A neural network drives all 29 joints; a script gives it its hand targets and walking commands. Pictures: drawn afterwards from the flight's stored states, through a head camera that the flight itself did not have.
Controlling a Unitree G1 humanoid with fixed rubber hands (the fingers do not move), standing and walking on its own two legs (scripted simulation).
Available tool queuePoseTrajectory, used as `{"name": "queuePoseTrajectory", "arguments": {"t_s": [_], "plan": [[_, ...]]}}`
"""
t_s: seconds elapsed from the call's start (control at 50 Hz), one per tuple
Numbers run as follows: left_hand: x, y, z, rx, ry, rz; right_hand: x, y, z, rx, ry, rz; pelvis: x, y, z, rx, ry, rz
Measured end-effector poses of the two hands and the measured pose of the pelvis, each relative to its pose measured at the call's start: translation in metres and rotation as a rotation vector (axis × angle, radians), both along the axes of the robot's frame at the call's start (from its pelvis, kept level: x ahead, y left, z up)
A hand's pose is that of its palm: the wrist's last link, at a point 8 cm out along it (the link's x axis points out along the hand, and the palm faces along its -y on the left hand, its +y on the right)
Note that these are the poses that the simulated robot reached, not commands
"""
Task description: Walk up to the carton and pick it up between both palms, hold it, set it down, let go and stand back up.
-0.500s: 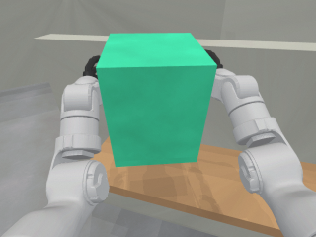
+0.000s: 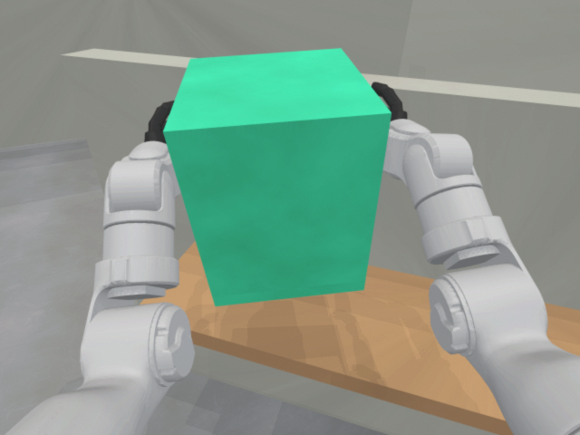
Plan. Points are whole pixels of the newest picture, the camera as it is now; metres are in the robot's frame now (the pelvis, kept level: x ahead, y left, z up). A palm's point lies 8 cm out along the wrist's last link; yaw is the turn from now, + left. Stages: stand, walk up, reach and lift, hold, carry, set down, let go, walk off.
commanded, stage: hold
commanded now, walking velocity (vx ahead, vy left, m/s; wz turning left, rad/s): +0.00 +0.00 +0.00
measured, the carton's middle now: (278, 176) +0.36 -0.01 +0.26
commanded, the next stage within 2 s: set down in 0.90 s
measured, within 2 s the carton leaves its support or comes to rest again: neither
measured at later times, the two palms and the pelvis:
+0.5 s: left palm (165, 151) +0.39 +0.13 +0.29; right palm (386, 145) +0.37 -0.16 +0.30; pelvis +0.01 +0.00 +0.00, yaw +0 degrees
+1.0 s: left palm (166, 150) +0.38 +0.13 +0.29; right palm (394, 139) +0.36 -0.16 +0.31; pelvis +0.00 +0.01 +0.00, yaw +0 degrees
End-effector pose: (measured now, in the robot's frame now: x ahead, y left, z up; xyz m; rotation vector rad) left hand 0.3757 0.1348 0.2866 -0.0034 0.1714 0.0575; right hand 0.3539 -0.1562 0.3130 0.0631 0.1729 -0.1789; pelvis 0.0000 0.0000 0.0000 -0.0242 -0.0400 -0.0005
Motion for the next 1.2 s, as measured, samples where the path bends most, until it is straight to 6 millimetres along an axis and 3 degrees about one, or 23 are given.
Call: {"name": "queuePoseTrajectory", "arguments": {"t_s": [0.3,0.46,0.72,0.96,1.2], "plan": [[0.01,-0.014,0.014,0.067,0.038,0.004,0.009,-0.015,-0.013,0.006,0.036,0.015,0.007,0.003,0.001,0.0,0.004,-0.01],[0.017,-0.007,0.005,0.024,0.04,0.008,0.016,-0.008,-0.018,-0.037,0.04,0.023,0.009,-0.002,0.001,-0.003,0.012,-0.01],[0.006,0.005,-0.011,-0.008,0.016,0.009,0.008,0.005,-0.014,-0.052,0.019,0.023,0.011,0.001,0.001,-0.009,-0.005,0.007],[0.003,-0.006,0.002,0.034,0.019,-0.008,0.0,-0.006,-0.006,0.01,0.015,-0.004,0.003,0.011,0.0,-0.003,-0.005,-0.006],[0.006,-0.01,0.041,0.021,-0.067,0.03,0.01,-0.011,0.023,0.03,-0.086,0.02,0.005,0.003,0.002,0.002,-0.014,0.023]]}}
